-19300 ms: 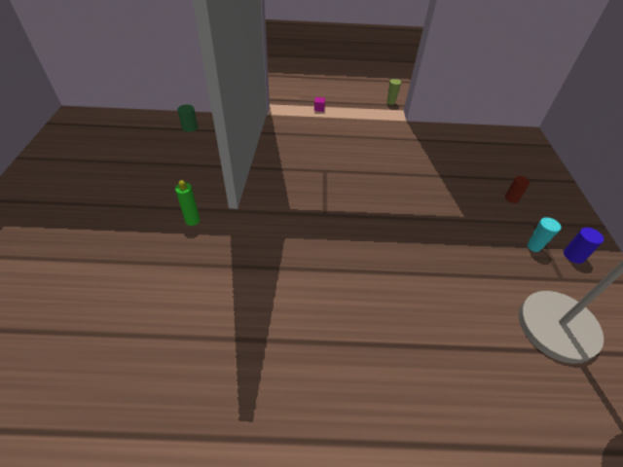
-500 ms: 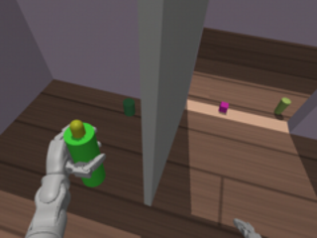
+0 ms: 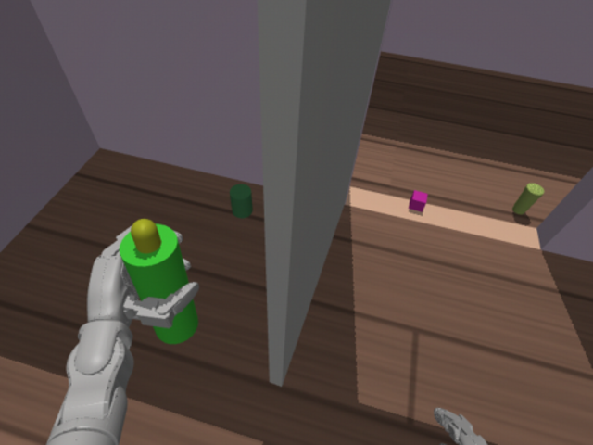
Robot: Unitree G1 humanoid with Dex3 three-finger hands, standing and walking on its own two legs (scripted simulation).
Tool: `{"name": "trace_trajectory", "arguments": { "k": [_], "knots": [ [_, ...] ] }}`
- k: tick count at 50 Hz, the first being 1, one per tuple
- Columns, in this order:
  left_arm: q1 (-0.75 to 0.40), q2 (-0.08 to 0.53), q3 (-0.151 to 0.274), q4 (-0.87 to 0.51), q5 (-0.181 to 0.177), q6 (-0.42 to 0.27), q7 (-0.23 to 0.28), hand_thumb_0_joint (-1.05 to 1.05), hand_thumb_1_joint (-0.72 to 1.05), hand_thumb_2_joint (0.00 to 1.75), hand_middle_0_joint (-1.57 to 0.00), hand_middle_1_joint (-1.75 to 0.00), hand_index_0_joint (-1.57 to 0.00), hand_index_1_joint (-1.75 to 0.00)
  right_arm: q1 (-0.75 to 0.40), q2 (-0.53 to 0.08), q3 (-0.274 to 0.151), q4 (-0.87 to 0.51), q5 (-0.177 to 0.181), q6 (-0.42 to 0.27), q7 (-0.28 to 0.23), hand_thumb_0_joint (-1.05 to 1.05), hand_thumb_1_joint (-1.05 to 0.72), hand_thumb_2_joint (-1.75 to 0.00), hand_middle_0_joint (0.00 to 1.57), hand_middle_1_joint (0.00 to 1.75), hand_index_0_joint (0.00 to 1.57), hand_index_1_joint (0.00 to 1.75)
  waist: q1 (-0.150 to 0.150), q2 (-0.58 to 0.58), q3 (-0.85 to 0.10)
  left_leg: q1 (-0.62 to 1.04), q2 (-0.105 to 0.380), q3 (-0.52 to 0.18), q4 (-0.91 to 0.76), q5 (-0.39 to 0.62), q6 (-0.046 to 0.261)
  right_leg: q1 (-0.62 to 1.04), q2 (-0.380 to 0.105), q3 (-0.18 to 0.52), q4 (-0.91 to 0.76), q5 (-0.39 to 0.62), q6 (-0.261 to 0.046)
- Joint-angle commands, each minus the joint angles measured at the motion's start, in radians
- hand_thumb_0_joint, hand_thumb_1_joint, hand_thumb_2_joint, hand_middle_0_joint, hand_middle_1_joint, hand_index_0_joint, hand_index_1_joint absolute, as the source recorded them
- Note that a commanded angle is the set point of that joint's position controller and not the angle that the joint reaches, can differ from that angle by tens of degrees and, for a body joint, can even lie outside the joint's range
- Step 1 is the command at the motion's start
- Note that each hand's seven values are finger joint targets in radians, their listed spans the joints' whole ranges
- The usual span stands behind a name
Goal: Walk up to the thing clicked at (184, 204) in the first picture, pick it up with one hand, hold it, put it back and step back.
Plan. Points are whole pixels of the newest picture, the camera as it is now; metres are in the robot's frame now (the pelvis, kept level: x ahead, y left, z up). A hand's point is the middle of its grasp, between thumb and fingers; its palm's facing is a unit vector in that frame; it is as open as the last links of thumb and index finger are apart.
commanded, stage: hold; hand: left
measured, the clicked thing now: (162, 282) +0.33 +0.17 +0.04
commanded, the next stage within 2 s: crouch in 0.62 s
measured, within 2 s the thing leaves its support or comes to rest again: neither
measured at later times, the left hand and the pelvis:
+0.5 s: hand (162, 284) +0.32 +0.17 +0.04, palm faces +0.09 -1.00 -0.01, open 9.1 cm; pelvis +0.00 +0.00 +0.00, yaw +0 degrees
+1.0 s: hand (167, 295) +0.32 +0.17 +0.01, palm faces +0.10 -1.00 +0.00, open 9.1 cm; pelvis -0.02 +0.00 -0.01, yaw +0 degrees
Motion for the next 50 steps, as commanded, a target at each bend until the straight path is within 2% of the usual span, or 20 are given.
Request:
{"name": "trace_trajectory", "arguments": {
  "k": [1,5,8,10,14,20,21,24,28,29,30,31,32,36,37,40,41,42,46,50],
  "knots": [
    [-0.370,0.151,0.060,-0.329,-0.026,-0.115,0.007,0.00,0.25,1.24,-1.25,-1.40,-1.26,-1.40,-0.017,-0.139,-0.052,-0.120,0.001,-0.041,-0.013,0.00,-0.91,-0.90,0.20,0.30,0.20,0.30,0.000,0.075,-0.310,0.158,-0.030,0.010,-0.112,0.265,0.012,0.108,0.024,-0.004,-0.090,0.279,-0.022],
    [-0.338,0.131,0.059,-0.259,-0.034,-0.105,-0.006,0.00,0.27,1.24,-1.24,-1.39,-1.26,-1.39,-0.008,-0.144,-0.056,-0.113,0.002,-0.039,-0.010,0.00,-0.91,-0.90,0.20,0.30,0.20,0.30,-0.005,0.018,-0.287,0.134,-0.028,0.005,-0.104,0.280,0.018,0.115,0.024,-0.008,-0.089,0.302,-0.019],
    [-0.375,0.133,0.049,-0.300,-0.032,-0.117,-0.009,0.00,0.24,1.22,-1.24,-1.38,-1.25,-1.38,-0.022,-0.140,-0.055,-0.119,0.001,-0.043,-0.005,0.00,-0.91,-0.90,0.20,0.30,0.20,0.30,0.001,0.040,-0.274,0.125,-0.029,0.008,-0.114,0.220,0.016,0.095,0.023,-0.007,-0.095,0.243,-0.021],
    [-0.353,0.147,0.066,-0.303,-0.034,-0.118,-0.008,0.00,0.29,1.22,-1.24,-1.37,-1.26,-1.37,-0.022,-0.144,-0.059,-0.123,0.002,-0.044,-0.004,0.00,-0.91,-0.90,0.20,0.30,0.20,0.30,0.001,0.047,-0.312,0.142,-0.031,0.009,-0.109,0.229,0.015,0.100,0.023,-0.006,-0.095,0.248,-0.021],
    [-0.345,0.142,0.058,-0.335,-0.035,-0.119,-0.001,0.00,0.25,1.20,-1.23,-1.36,-1.25,-1.36,-0.012,-0.140,-0.055,-0.121,0.000,-0.046,-0.006,0.00,-0.91,-0.90,0.20,0.30,0.20,0.30,0.001,0.036,-0.331,0.139,-0.034,0.010,-0.097,0.263,0.019,0.133,0.019,-0.003,-0.090,0.292,-0.017],
    [-0.373,0.150,0.079,-0.344,-0.030,-0.120,0.017,0.00,0.30,1.22,-1.23,-1.37,-1.25,-1.37,-0.037,-0.129,-0.045,-0.132,0.000,-0.046,-0.007,0.00,-0.90,-0.90,0.20,0.30,0.20,0.30,0.000,0.043,-0.286,0.111,-0.035,0.014,-0.115,0.169,0.020,0.100,0.019,-0.002,-0.107,0.205,-0.017],
    [-0.346,0.147,0.076,-0.292,-0.028,-0.116,0.016,0.00,0.29,1.22,-1.23,-1.38,-1.25,-1.37,-0.021,-0.137,-0.050,-0.117,-0.003,-0.045,-0.007,0.00,-0.91,-0.90,0.20,0.30,0.20,0.30,-0.003,0.033,-0.278,0.105,-0.032,0.010,-0.110,0.180,0.019,0.096,0.023,-0.004,-0.099,0.213,-0.017],
    [-0.386,0.165,0.071,-0.334,-0.022,-0.121,0.006,0.00,0.33,1.24,-1.25,-1.39,-1.26,-1.39,-0.022,-0.139,-0.051,-0.125,-0.001,-0.046,-0.007,0.00,-0.90,-0.90,0.20,0.30,0.20,0.30,-0.001,0.063,-0.300,0.130,-0.031,0.010,-0.116,0.186,0.016,0.096,0.023,-0.004,-0.096,0.216,-0.021],
    [-0.385,0.131,0.053,-0.313,-0.039,-0.116,-0.011,0.00,0.32,1.24,-1.25,-1.38,-1.26,-1.38,-0.033,-0.134,-0.046,-0.133,0.002,-0.052,-0.006,0.00,-0.90,-0.90,0.20,0.30,0.20,0.30,-0.007,0.032,-0.287,0.119,-0.031,0.006,-0.110,0.210,0.018,0.102,0.024,-0.006,-0.098,0.240,-0.018],
    [-0.346,0.135,0.060,-0.252,-0.037,-0.107,-0.011,0.00,0.29,1.23,-1.24,-1.38,-1.26,-1.38,-0.016,-0.141,-0.052,-0.113,0.003,-0.051,-0.005,0.00,-0.91,-0.90,0.20,0.30,0.20,0.30,-0.004,0.026,-0.278,0.111,-0.031,0.006,-0.108,0.207,0.018,0.100,0.024,-0.007,-0.097,0.237,-0.019],
    [-0.389,0.124,0.036,-0.303,-0.037,-0.112,-0.012,0.00,0.30,1.23,-1.24,-1.38,-1.26,-1.38,-0.032,-0.136,-0.047,-0.131,0.003,-0.052,-0.004,0.00,-0.91,-0.90,0.20,0.30,0.20,0.30,-0.005,0.032,-0.273,0.112,-0.032,0.011,-0.112,0.193,0.019,0.100,0.021,-0.003,-0.104,0.227,-0.019],
    [-0.361,0.148,0.062,-0.274,-0.032,-0.110,-0.010,0.00,0.29,1.24,-1.24,-1.39,-1.26,-1.39,-0.020,-0.143,-0.054,-0.119,0.003,-0.051,-0.008,0.00,-0.91,-0.90,0.20,0.30,0.20,0.30,-0.003,0.028,-0.302,0.129,-0.033,0.013,-0.106,0.213,0.021,0.106,0.019,-0.001,-0.103,0.248,-0.017],
    [-0.392,0.134,0.038,-0.299,-0.028,-0.112,-0.012,0.00,0.30,1.24,-1.25,-1.39,-1.27,-1.39,-0.027,-0.140,-0.052,-0.125,0.003,-0.051,-0.005,0.00,-0.91,-0.90,0.20,0.30,0.20,0.30,-0.010,0.045,-0.284,0.128,-0.031,0.008,-0.116,0.205,0.017,0.089,0.022,-0.005,-0.099,0.236,-0.021],
    [-0.365,0.136,0.058,-0.298,-0.034,-0.109,-0.002,0.00,0.30,1.28,-1.28,-1.42,-1.29,-1.42,-0.028,-0.136,-0.048,-0.130,0.005,-0.050,-0.005,0.00,-0.91,-0.91,0.20,0.30,0.20,0.30,0.001,0.024,-0.293,0.131,-0.032,0.010,-0.110,0.229,0.019,0.105,0.021,-0.006,-0.100,0.258,-0.018],
    [-0.358,0.141,0.061,-0.303,-0.034,-0.110,0.000,0.00,0.31,1.20,-1.25,-1.34,-1.26,-1.34,-0.019,-0.140,-0.052,-0.122,0.002,-0.049,-0.005,0.00,-0.87,-0.90,0.20,0.30,0.20,0.30,0.004,0.030,-0.309,0.135,-0.031,0.008,-0.109,0.235,0.017,0.116,0.022,-0.007,-0.096,0.259,-0.020],
    [-0.367,0.151,0.076,-0.251,-0.019,-0.113,0.011,0.00,0.36,1.19,-1.27,-1.34,-1.28,-1.33,-0.028,-0.140,-0.054,-0.113,0.000,-0.051,-0.001,0.00,-0.88,-0.90,0.20,0.30,0.20,0.30,0.003,0.024,-0.259,0.103,-0.030,0.009,-0.110,0.200,0.020,0.083,0.022,-0.006,-0.095,0.228,-0.020],
    [-0.388,0.137,0.056,-0.260,-0.013,-0.121,0.012,0.00,0.38,1.21,-1.28,-1.35,-1.29,-1.34,-0.038,-0.132,-0.050,-0.120,-0.002,-0.050,0.001,0.00,-0.88,-0.90,0.20,0.30,0.20,0.30,-0.004,0.037,-0.249,0.092,-0.033,0.013,-0.108,0.181,0.020,0.067,0.020,-0.003,-0.095,0.215,-0.020],
    [-0.375,0.141,0.078,-0.216,-0.016,-0.124,0.015,0.00,0.36,1.20,-1.28,-1.36,-1.30,-1.35,-0.032,-0.138,-0.055,-0.113,-0.004,-0.046,0.000,0.00,-0.88,-0.90,0.20,0.30,0.20,0.30,-0.005,0.014,-0.256,0.081,-0.032,0.012,-0.099,0.174,0.023,0.066,0.019,-0.002,-0.093,0.210,-0.018],
    [-0.397,0.121,0.077,-0.115,-0.014,-0.164,0.004,0.00,0.35,1.22,-1.29,-1.38,-1.31,-1.37,-0.028,-0.143,-0.063,-0.104,-0.011,-0.049,0.012,0.00,-0.88,-0.90,0.20,0.30,0.20,0.30,-0.015,-0.005,-0.234,0.010,-0.030,0.007,-0.058,0.129,0.026,-0.014,0.019,-0.002,-0.048,0.169,-0.021],
    [-0.444,0.140,0.106,-0.029,-0.011,-0.238,-0.018,0.00,0.32,1.22,-1.28,-1.38,-1.30,-1.37,-0.022,-0.151,-0.072,-0.094,-0.022,-0.050,0.025,0.00,-0.88,-0.90,0.20,0.30,0.20,0.30,-0.022,0.010,-0.263,-0.101,-0.036,0.007,0.041,0.085,0.026,-0.117,0.015,0.010,0.039,0.133,-0.025]
  ]
}}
